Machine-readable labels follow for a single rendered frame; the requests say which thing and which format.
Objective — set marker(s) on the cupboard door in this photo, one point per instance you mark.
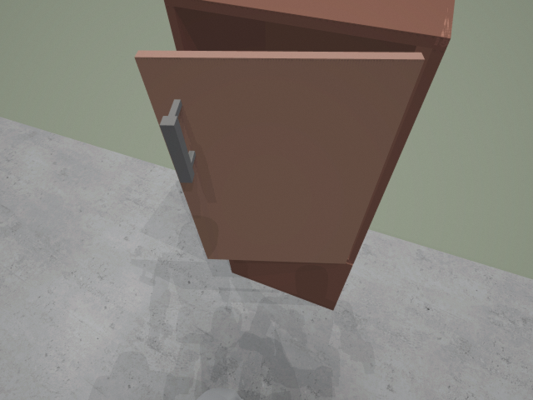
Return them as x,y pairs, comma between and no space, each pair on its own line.
289,145

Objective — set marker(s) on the handle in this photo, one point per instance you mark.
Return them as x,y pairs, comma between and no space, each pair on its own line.
172,133

